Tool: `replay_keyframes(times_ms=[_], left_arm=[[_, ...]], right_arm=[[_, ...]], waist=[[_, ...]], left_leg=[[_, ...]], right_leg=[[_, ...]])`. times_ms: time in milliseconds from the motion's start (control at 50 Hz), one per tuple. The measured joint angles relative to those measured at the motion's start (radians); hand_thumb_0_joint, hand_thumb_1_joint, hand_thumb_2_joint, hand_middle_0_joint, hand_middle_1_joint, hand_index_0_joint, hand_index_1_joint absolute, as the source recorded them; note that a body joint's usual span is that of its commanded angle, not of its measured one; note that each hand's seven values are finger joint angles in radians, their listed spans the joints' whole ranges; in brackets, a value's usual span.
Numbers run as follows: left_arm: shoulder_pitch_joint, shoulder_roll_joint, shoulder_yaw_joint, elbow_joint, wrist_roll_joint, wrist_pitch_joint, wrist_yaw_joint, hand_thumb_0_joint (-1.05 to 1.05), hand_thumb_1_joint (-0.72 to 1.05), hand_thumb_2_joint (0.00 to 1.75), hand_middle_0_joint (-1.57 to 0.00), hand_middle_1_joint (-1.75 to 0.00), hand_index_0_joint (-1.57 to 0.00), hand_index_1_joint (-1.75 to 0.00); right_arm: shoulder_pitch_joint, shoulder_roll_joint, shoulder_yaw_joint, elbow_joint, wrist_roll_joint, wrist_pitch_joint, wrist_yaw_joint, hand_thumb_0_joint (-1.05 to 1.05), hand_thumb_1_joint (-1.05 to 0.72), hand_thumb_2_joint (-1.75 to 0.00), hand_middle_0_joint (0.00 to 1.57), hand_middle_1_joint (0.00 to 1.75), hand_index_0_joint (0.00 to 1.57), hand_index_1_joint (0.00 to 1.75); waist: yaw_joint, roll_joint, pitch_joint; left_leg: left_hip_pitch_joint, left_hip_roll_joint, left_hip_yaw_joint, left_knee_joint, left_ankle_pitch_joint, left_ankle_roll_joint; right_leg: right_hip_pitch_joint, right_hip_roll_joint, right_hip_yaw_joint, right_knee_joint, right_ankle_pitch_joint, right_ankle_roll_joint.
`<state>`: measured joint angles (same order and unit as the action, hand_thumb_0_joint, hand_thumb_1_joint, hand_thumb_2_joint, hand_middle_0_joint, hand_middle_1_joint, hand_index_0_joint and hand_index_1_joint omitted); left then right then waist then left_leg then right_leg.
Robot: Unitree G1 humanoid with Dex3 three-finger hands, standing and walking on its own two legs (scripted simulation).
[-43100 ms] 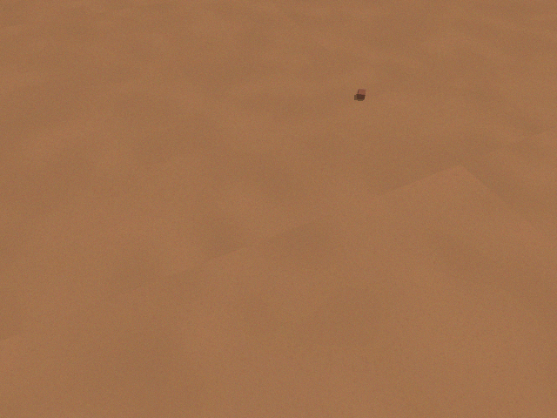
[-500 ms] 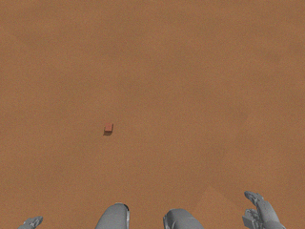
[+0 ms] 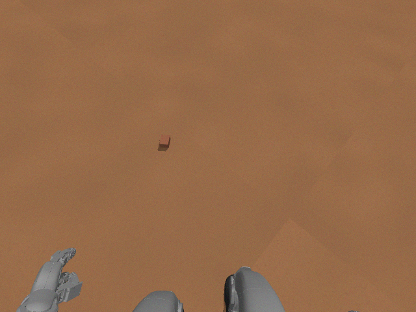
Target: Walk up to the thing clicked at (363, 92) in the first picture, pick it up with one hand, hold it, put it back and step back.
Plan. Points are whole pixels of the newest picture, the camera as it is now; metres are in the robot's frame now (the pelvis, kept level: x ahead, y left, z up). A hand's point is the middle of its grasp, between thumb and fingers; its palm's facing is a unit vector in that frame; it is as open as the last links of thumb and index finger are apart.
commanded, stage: step back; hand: left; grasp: from above
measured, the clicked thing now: (165, 141) +0.91 +0.23 -0.73
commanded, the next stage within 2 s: stand in 1.56 s
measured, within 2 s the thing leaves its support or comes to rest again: neither
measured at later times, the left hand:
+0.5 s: hand out of the picture -0.10 +0.24 -0.12, palm faces -0.04 -0.90 -0.44, open 7.4 cm
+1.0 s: hand out of the picture -0.17 +0.23 -0.13, palm faces +0.05 -0.92 -0.38, open 7.4 cm
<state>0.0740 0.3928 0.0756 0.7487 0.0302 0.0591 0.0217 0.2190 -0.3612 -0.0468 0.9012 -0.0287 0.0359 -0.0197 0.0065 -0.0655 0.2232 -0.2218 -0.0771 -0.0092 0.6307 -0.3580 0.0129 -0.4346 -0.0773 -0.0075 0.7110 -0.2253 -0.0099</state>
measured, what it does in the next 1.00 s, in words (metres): walks backwards: right foot, then left foot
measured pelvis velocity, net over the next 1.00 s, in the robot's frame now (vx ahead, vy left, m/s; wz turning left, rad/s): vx -0.21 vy -0.04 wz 0.02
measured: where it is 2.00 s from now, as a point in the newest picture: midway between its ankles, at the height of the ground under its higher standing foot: outside the picture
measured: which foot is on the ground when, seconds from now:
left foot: down 0.00-0.36, up 0.38-0.64, down 0.66-0.92, up 0.94-1.00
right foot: down 0.00-0.00, up 0.02-0.30, down 0.32-1.00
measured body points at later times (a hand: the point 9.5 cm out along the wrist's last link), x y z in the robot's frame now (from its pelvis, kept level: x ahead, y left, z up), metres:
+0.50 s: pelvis -0.16 -0.04 +0.01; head -0.13 -0.06 +0.46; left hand -0.10 +0.28 -0.09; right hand -0.05 -0.35 -0.11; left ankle -0.13 +0.13 -0.65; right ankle -0.16 -0.15 -0.72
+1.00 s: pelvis -0.21 -0.04 +0.01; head -0.21 -0.04 +0.46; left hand -0.17 +0.28 -0.11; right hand -0.12 -0.34 -0.11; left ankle -0.20 +0.10 -0.69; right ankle -0.18 -0.14 -0.72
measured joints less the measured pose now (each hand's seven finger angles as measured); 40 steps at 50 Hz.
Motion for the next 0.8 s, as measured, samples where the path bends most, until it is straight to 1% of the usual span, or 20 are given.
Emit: replay_keyframes(times_ms=[20,60,80,120,160,220,280,320,360,400,440,480,520,580,640,660,700,720,760,800], left_arm=[[0.000,-0.001,-0.001,0.008,-0.005,0.007,0.000,0.00,0.90,0.90,-0.21,-0.30,-0.21,-0.30],[0.007,-0.017,-0.006,0.033,-0.008,0.022,0.000,0.00,0.90,0.90,-0.21,-0.30,-0.20,-0.30],[0.011,-0.022,-0.009,0.044,-0.009,0.027,-0.003,0.00,0.90,0.90,-0.21,-0.30,-0.20,-0.30],[0.027,-0.022,-0.009,0.053,-0.016,0.028,-0.009,0.00,0.90,0.90,-0.21,-0.30,-0.20,-0.30],[0.048,-0.015,-0.005,0.056,-0.018,0.021,-0.012,0.00,0.90,0.90,-0.21,-0.30,-0.21,-0.30],[0.070,-0.004,-0.001,0.069,-0.014,0.011,-0.010,0.00,0.90,0.90,-0.21,-0.30,-0.21,-0.30],[0.091,0.005,-0.003,0.088,-0.012,-0.004,-0.005,0.00,0.90,0.90,-0.21,-0.30,-0.20,-0.30],[0.100,0.007,-0.005,0.110,-0.010,-0.014,-0.006,0.00,0.90,0.90,-0.21,-0.30,-0.20,-0.30],[0.087,-0.026,-0.009,0.149,-0.001,-0.020,-0.006,0.00,0.90,0.90,-0.21,-0.30,-0.20,-0.30],[0.110,-0.040,-0.019,0.154,0.011,-0.025,-0.017,0.01,0.90,0.90,-0.21,-0.30,-0.20,-0.30],[0.142,-0.038,-0.021,0.154,0.016,-0.026,-0.017,0.01,0.90,0.90,-0.21,-0.30,-0.21,-0.30],[0.160,-0.039,-0.020,0.162,0.018,-0.026,-0.013,0.01,0.90,0.90,-0.21,-0.30,-0.21,-0.31],[0.163,-0.040,-0.015,0.167,0.018,-0.030,-0.011,0.01,0.90,0.90,-0.21,-0.30,-0.21,-0.31],[0.157,-0.034,-0.009,0.152,0.027,-0.046,-0.012,0.01,0.90,0.90,-0.21,-0.30,-0.21,-0.31],[0.140,-0.021,-0.002,0.136,0.027,-0.055,-0.017,0.01,0.90,0.90,-0.21,-0.30,-0.21,-0.31],[0.135,-0.013,-0.001,0.134,0.025,-0.053,-0.019,0.01,0.90,0.90,-0.21,-0.30,-0.21,-0.31],[0.131,0.010,0.002,0.140,0.019,-0.045,-0.019,0.01,0.90,0.90,-0.21,-0.30,-0.21,-0.31],[0.140,0.011,0.002,0.150,0.012,-0.041,-0.017,0.01,0.90,0.90,-0.21,-0.30,-0.21,-0.31],[0.153,0.005,-0.004,0.184,0.004,-0.035,-0.023,0.01,0.90,0.90,-0.21,-0.30,-0.20,-0.30],[0.162,0.005,-0.007,0.205,-0.003,-0.038,-0.034,0.01,0.90,0.90,-0.21,-0.30,-0.20,-0.30]], right_arm=[[-0.003,0.008,0.005,-0.005,-0.004,0.000,0.006,0.00,-0.90,-0.90,0.20,0.30,0.20,0.30],[-0.005,0.005,0.012,-0.015,-0.009,-0.002,0.015,0.00,-0.90,-0.90,0.20,0.30,0.20,0.30],[-0.007,0.004,0.013,-0.017,-0.012,-0.004,0.014,0.00,-0.90,-0.90,0.20,0.30,0.21,0.30],[-0.016,0.006,0.016,-0.023,-0.018,-0.003,0.009,0.00,-0.90,-0.90,0.21,0.30,0.21,0.30],[-0.034,0.006,0.016,-0.032,-0.016,-0.004,0.007,0.00,-0.90,-0.90,0.21,0.30,0.21,0.30],[-0.073,-0.002,0.012,-0.059,-0.014,-0.005,0.006,0.00,-0.90,-0.90,0.21,0.30,0.21,0.30],[-0.122,-0.018,0.009,-0.093,-0.011,-0.003,0.008,0.00,-0.90,-0.90,0.21,0.30,0.21,0.30],[-0.151,-0.031,0.008,-0.108,-0.006,0.003,0.012,0.00,-0.90,-0.90,0.21,0.30,0.21,0.30],[-0.176,-0.059,-0.001,-0.100,0.005,0.015,0.012,0.00,-0.90,-0.90,0.20,0.30,0.21,0.30],[-0.160,-0.059,-0.007,-0.081,0.011,0.031,0.006,0.00,-0.90,-0.90,0.20,0.30,0.20,0.30],[-0.134,-0.043,-0.007,-0.058,0.014,0.042,0.004,0.00,-0.90,-0.90,0.20,0.30,0.20,0.30],[-0.107,-0.042,-0.004,-0.044,0.018,0.039,0.008,0.00,-0.90,-0.90,0.20,0.30,0.20,0.30],[-0.075,-0.046,-0.003,-0.033,0.017,0.028,0.008,0.00,-0.90,-0.90,0.20,0.30,0.20,0.30],[-0.030,-0.052,-0.003,-0.003,0.010,0.019,0.012,0.00,-0.90,-0.90,0.20,0.30,0.20,0.30],[0.011,-0.044,-0.003,0.040,0.000,0.013,0.021,0.00,-0.90,-0.90,0.20,0.30,0.20,0.30],[0.020,-0.037,-0.003,0.054,-0.004,0.008,0.024,0.00,-0.90,-0.90,0.20,0.30,0.20,0.30],[0.018,-0.002,-0.006,0.081,-0.012,-0.004,0.029,0.00,-0.90,-0.90,0.20,0.30,0.20,0.30],[0.025,0.008,-0.005,0.084,-0.017,-0.012,0.032,0.00,-0.90,-0.90,0.20,0.30,0.20,0.30],[0.040,0.013,-0.001,0.082,-0.018,-0.022,0.039,0.00,-0.90,-0.90,0.20,0.30,0.20,0.30],[0.042,0.016,0.004,0.084,-0.020,-0.025,0.041,0.00,-0.90,-0.90,0.20,0.30,0.21,0.30]], waist=[[0.005,-0.013,-0.001],[-0.018,0.018,-0.019],[-0.028,0.034,-0.027],[-0.022,0.039,-0.049],[-0.007,0.032,-0.067],[0.007,0.030,-0.066],[0.026,0.035,-0.051],[0.031,0.044,-0.044],[0.013,0.129,-0.017],[0.014,0.145,-0.042],[0.049,0.104,-0.075],[0.050,0.091,-0.098],[0.038,0.098,-0.114],[0.031,0.119,-0.126],[0.025,0.123,-0.134],[0.023,0.114,-0.135],[0.039,0.045,-0.115],[0.041,0.029,-0.124],[0.018,0.042,-0.158],[0.005,0.053,-0.173]], left_leg=[[-0.006,0.000,0.011,0.003,0.008,0.005],[-0.033,0.033,-0.015,0.019,0.019,0.014],[-0.042,0.049,-0.030,0.012,0.033,0.016],[-0.054,0.071,-0.033,-0.022,0.070,0.012],[-0.075,0.085,-0.023,-0.046,0.101,0.005],[-0.116,0.102,-0.013,-0.046,0.133,0.003],[-0.165,0.123,0.011,-0.011,0.149,-0.007],[-0.205,0.135,0.021,0.032,0.152,-0.023],[-0.230,0.174,-0.028,0.074,0.157,-0.020],[-0.263,0.125,-0.087,0.151,0.008,-0.008],[-0.286,0.046,-0.109,0.314,-0.107,-0.010],[-0.289,-0.005,-0.133,0.437,-0.112,-0.008],[-0.268,-0.016,-0.144,0.472,-0.087,-0.013],[-0.183,0.016,-0.125,0.358,-0.091,-0.025],[-0.076,0.057,-0.069,0.137,-0.151,-0.027],[-0.035,0.062,-0.050,0.043,-0.123,-0.021],[0.018,0.024,-0.013,-0.048,0.034,-0.016],[0.027,0.018,-0.002,-0.061,0.048,-0.013],[0.020,0.035,-0.015,-0.060,0.039,0.012],[0.024,0.059,-0.021,-0.071,0.043,0.023]], right_leg=[[-0.011,0.013,0.022,0.021,-0.049,-0.003],[-0.041,0.086,0.058,0.176,-0.232,0.000],[-0.051,0.121,0.078,0.268,-0.274,-0.001],[-0.060,0.168,0.125,0.412,-0.281,-0.007],[-0.044,0.182,0.151,0.479,-0.268,-0.004],[0.035,0.158,0.139,0.403,-0.280,0.023],[0.132,0.111,0.095,0.187,-0.279,0.036],[0.207,0.089,0.063,-0.004,-0.211,0.029],[0.237,0.135,0.018,-0.055,-0.190,0.008],[0.213,0.130,0.004,-0.037,-0.173,-0.006],[0.182,0.094,0.043,-0.026,-0.157,-0.015],[0.172,0.068,0.053,-0.053,-0.126,-0.013],[0.158,0.057,0.039,-0.075,-0.101,-0.010],[0.136,0.057,0.010,-0.078,-0.082,-0.009],[0.120,0.046,-0.033,-0.055,-0.086,-0.011],[0.114,0.037,-0.042,-0.040,-0.091,-0.006],[0.111,-0.002,-0.005,-0.003,-0.102,-0.003],[0.106,0.001,0.015,0.014,-0.140,-0.005],[0.088,0.034,0.017,0.075,-0.233,-0.004],[0.096,0.055,0.009,0.083,-0.249,-0.007]])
